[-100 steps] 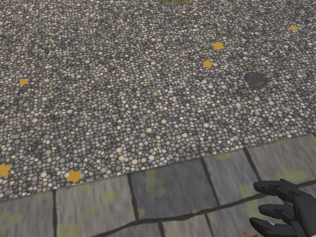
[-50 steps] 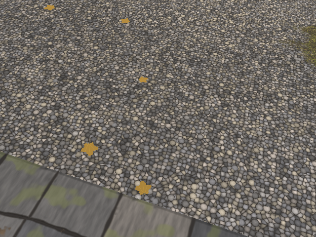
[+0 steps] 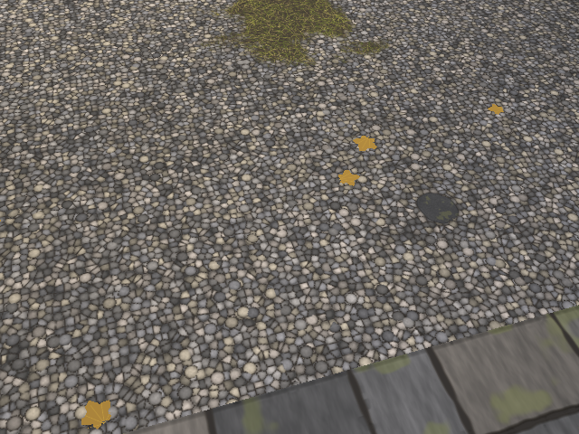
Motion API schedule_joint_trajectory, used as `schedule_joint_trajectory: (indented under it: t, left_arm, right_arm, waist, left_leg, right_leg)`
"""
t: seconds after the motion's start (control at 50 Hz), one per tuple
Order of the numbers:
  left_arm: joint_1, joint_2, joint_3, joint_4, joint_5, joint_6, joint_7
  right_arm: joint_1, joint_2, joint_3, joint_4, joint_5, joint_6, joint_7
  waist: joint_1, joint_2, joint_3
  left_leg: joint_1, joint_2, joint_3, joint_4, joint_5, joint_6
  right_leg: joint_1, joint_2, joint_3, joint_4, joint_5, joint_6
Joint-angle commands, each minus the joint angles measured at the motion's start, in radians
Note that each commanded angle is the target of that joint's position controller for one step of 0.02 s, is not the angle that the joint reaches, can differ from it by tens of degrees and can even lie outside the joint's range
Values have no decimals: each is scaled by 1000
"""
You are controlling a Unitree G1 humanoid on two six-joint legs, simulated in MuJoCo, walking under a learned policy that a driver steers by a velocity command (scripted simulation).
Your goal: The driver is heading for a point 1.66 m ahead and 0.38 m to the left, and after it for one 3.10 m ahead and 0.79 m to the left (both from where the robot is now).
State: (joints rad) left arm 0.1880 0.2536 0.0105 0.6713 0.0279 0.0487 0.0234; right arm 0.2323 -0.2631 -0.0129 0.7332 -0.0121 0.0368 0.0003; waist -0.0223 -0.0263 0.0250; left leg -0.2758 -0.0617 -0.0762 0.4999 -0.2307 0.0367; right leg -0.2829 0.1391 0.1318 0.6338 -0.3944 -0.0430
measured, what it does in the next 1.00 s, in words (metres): steps on the spot, turning left: right foot, then left foot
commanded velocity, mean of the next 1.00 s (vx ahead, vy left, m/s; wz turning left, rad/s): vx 0.04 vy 0.00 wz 0.37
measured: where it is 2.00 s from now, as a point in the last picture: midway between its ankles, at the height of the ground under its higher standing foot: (359, 361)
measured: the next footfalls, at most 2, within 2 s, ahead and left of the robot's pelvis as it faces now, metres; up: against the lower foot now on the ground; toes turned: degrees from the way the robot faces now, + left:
right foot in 0.28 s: +0.07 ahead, -0.10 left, +0.00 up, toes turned +23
left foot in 0.74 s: -0.03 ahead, +0.08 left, +0.00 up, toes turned +30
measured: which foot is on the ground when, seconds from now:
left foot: down 0.00-0.28, up 0.30-0.72, down 0.74-1.00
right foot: up 0.00-0.26, down 0.28-0.74, up 0.76-1.00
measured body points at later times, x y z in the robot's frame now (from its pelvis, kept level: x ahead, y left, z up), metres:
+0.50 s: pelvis +0.01 -0.04 +0.01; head +0.05 -0.06 +0.45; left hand +0.03 +0.27 -0.07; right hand +0.24 -0.26 -0.12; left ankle -0.07 +0.07 -0.65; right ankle +0.03 -0.12 -0.74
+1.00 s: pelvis +0.00 -0.03 +0.01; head +0.01 -0.02 +0.46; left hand -0.05 +0.26 -0.12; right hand +0.23 -0.20 -0.10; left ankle -0.07 +0.06 -0.74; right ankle +0.02 -0.14 -0.66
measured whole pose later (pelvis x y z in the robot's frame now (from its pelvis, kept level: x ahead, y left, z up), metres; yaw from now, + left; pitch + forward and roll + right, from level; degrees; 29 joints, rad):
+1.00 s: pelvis +0.00 -0.03 +0.01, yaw +21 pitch +0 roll +0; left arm 0.34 0.29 0.07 0.75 0.02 0.08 -0.05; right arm 0.18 -0.23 -0.02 0.70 -0.03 0.01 -0.03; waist 0.03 -0.01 0.01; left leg -0.12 0.03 0.16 0.37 -0.26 0.03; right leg -0.47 -0.03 -0.03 1.06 -0.37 0.01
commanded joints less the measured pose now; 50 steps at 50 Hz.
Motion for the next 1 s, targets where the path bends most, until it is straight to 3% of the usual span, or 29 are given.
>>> schedule_joint_trajectory:
  t: [0.02, 0.06, 0.12, 0.2, 0.26, 0.28, 0.3, 0.32, 0.34, 0.36, 0.38, 0.42, 0.44, 0.54, 0.62, 0.68, 0.7, 0.72, 0.74, 0.76, 0.78, 0.8, 0.84, 0.86, 0.88, 0.9, 0.92, 0.94, 1.0]
  left_arm:
    - [-17, 164, 56, -75, -5, -17, 7]
    - [-17, 129, 48, -80, -7, -14, -5]
    - [-48, 100, 37, -86, -10, -13, -3]
    - [-67, 101, 30, -96, -19, -27, 3]
    - [24, 117, 35, -68, -21, -42, 19]
    - [65, 140, 43, -55, -16, -49, 29]
    - [61, 229, 61, -65, -8, -51, 40]
    - [-35, 302, 70, -108, 1, -45, 33]
    - [-46, 232, 55, -104, 12, -42, 26]
    - [-69, 166, 37, -109, 8, -43, 24]
    - [-87, 139, 28, -111, 5, -44, 21]
    - [-79, 129, 24, -117, 4, -44, 28]
    - [-46, 130, 26, -112, 3, -43, 28]
    - [108, 166, 50, -69, 5, -46, 23]
    - [87, 175, 57, -56, 5, -57, 4]
    - [89, 164, 49, -28, -1, -56, -10]
    - [74, 147, 40, -17, -7, -54, -14]
    - [60, 116, 25, -4, -19, -52, -19]
    - [100, 90, 15, 5, -27, -58, -26]
    - [144, 30, 1, -21, -23, -60, -34]
    - [134, 67, 16, -17, -32, -35, -28]
    - [117, 139, 39, -7, -34, -18, -26]
    - [129, 168, 70, 11, -27, -3, -24]
    - [143, 159, 76, 17, -19, 6, -29]
    - [167, 146, 74, 27, -12, 10, -34]
    - [137, 144, 76, 15, -7, 14, -45]
    - [88, 147, 79, -10, -6, 17, -59]
    - [42, 145, 82, -32, -5, 18, -72]
    - [-6, 108, 79, -60, -7, 11, -96]
  right_arm:
    - [29, -224, -75, -55, 3, -15, 10]
    - [2, -224, -90, -64, 8, -6, 2]
    - [8, -201, -101, -79, 6, 10, 6]
    - [16, -218, -124, -92, -1, 23, 12]
    - [-56, -220, -130, -117, 3, 23, 17]
    - [-72, -204, -127, -126, 12, 19, 14]
    - [-3, -134, -112, -128, 17, 13, 9]
    - [26, -126, -113, -134, 5, 11, -1]
    - [7, -217, -132, -117, -21, 13, -3]
    - [16, -215, -136, -101, -20, 17, 6]
    - [43, -192, -131, -86, -17, 26, 17]
    - [74, -178, -122, -70, -8, 39, 38]
    - [52, -174, -116, -76, -3, 42, 43]
    - [-80, -137, -90, -128, 2, 52, 54]
    - [-97, -100, -69, -134, 10, 55, 47]
    - [-86, -66, -48, -120, 15, 50, 23]
    - [-59, -46, -38, -101, 13, 47, 14]
    - [-10, -19, -25, -70, 3, 38, 4]
    - [21, -59, -26, -54, -24, 23, -12]
    - [73, -143, -32, -63, -44, 10, -25]
    - [-27, -198, -52, -70, -8, 6, -39]
    - [-79, -161, -47, -89, -9, 0, -34]
    - [-116, -132, -38, -94, -6, 3, -39]
    - [-122, -117, -33, -94, -4, 2, -46]
    - [-85, -115, -37, -94, -14, 1, -43]
    - [-60, -115, -40, -91, -18, -2, -40]
    - [-48, -123, -44, -87, -18, -10, -37]
    - [-31, -129, -49, -81, -17, -21, -35]
    - [14, -142, -63, -58, -23, -62, -33]
  waist:
    - [8, 160, -33]
    - [29, 148, -37]
    - [12, 157, -72]
    - [-9, 190, -101]
    - [45, 205, -106]
    - [67, 175, -103]
    - [30, -15, -127]
    - [12, -197, -81]
    - [3, -89, -43]
    - [-18, -53, -31]
    - [-31, -50, -24]
    - [-27, -109, -49]
    - [-10, -106, -53]
    - [69, -116, -52]
    - [52, -134, -67]
    - [48, -166, -77]
    - [24, -153, -78]
    - [-13, -120, -76]
    - [-4, -61, -115]
    - [4, 159, -186]
    - [5, 284, -115]
    - [3, 210, -74]
    - [25, 170, -21]
    - [34, 174, -18]
    - [22, 177, -52]
    - [-1, 192, -37]
    - [-17, 216, -2]
    - [-29, 209, 29]
    - [-28, 136, 51]
  left_leg:
    - [163, 288, -452, -191, 294, 196]
    - [148, 214, -385, -170, 296, 164]
    - [148, 156, -379, -160, 250, 152]
    - [124, 143, -467, -153, 177, 140]
    - [5, 95, -494, -133, 100, 69]
    - [-85, 46, -465, -101, -31, 17]
    - [-200, -55, -331, 76, -287, -39]
    - [-334, -163, -110, 326, -371, -68]
    - [-306, -50, -91, 470, -308, -74]
    - [-278, -36, -73, 551, -256, -70]
    - [-274, -26, -54, 625, -214, -73]
    - [-301, -9, 1, 721, -178, -90]
    - [-314, 2, 19, 715, -169, -98]
    - [-350, 33, 53, 577, -194, -109]
    - [-207, 23, 80, 403, -232, -76]
    - [-49, -11, 100, 194, -246, -45]
    - [28, -9, 105, 47, -163, -32]
    - [174, 12, 103, -192, 48, -21]
    - [371, 113, 12, -253, 199, -11]
    - [536, 408, -248, -210, 510, 32]
    - [249, 447, -172, -131, 647, 178]
    - [227, 407, -129, -140, 609, 205]
    - [167, 345, -20, -155, 557, 180]
    - [149, 336, 23, -158, 558, 173]
    - [180, 324, 26, -209, 244, 159]
    - [197, 330, -8, -279, -98, 148]
    - [209, 347, -47, -341, -302, 139]
    - [227, 367, -73, -380, -395, 134]
    - [297, 409, -50, -404, -391, 125]
  right_leg:
    - [-207, -28, -38, 249, -115, 40]
    - [-231, -47, -34, 300, -70, 64]
    - [-223, -36, -61, 242, -51, 86]
    - [-139, -22, -54, 78, -31, 67]
    - [69, -12, -55, -169, 59, 39]
    - [187, -60, -31, -304, 124, 26]
    - [292, -293, 193, -423, -21, -24]
    - [210, -510, 453, -474, -57, -110]
    - [128, -509, 363, -426, 146, -146]
    - [101, -447, 246, -381, 306, -142]
    - [101, -388, 132, -351, 431, -127]
    - [156, -339, 2, -305, 618, -126]
    - [186, -339, -27, -292, 659, -128]
    - [305, -403, -47, -262, 725, -163]
    - [233, -413, -91, -233, 727, -172]
    - [161, -384, -76, -201, 757, -172]
    - [139, -364, -74, -184, 748, -156]
    - [74, -338, -77, -170, 691, -111]
    - [-36, -316, -74, -165, 556, -48]
    - [-183, -255, -114, -19, 51, 5]
    - [-94, -170, -141, 68, -197, 19]
    - [-125, -152, -124, 215, -206, 29]
    - [-188, -134, -120, 413, -151, 48]
    - [-193, -135, -128, 460, -123, 58]
    - [-216, -150, -141, 482, -88, 60]
    - [-274, -165, -151, 490, -51, 58]
    - [-343, -176, -159, 485, -20, 57]
    - [-401, -187, -154, 471, 9, 56]
    - [-484, -211, -135, 403, 68, 44]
